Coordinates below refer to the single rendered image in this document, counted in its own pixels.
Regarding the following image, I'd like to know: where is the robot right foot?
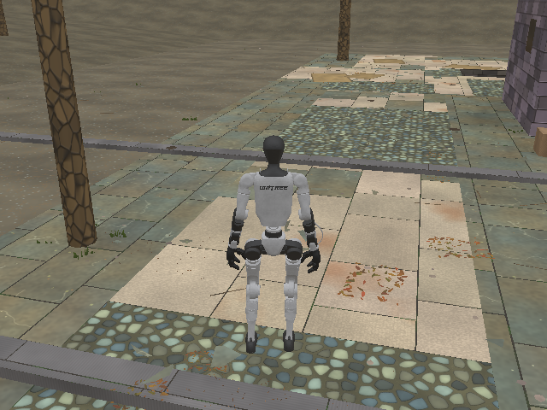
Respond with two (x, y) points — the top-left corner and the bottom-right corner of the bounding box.
(283, 330), (295, 352)

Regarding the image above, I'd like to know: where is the robot right upper arm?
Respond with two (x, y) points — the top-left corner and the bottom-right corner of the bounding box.
(291, 173), (311, 220)

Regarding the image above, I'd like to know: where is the right robot hand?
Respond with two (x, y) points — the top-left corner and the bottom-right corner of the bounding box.
(301, 249), (321, 273)

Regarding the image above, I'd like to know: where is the robot left upper arm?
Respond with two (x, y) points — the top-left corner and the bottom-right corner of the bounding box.
(235, 173), (256, 220)

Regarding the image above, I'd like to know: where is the robot right forearm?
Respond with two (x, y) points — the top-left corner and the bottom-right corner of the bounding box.
(303, 208), (319, 251)

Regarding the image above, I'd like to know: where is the robot left forearm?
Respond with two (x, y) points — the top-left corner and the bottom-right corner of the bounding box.
(228, 208), (244, 249)

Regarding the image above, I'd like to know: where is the left robot hand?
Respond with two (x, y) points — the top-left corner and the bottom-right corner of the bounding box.
(226, 246), (246, 270)

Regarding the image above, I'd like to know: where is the robot left shin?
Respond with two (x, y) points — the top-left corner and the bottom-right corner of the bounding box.
(245, 284), (258, 342)

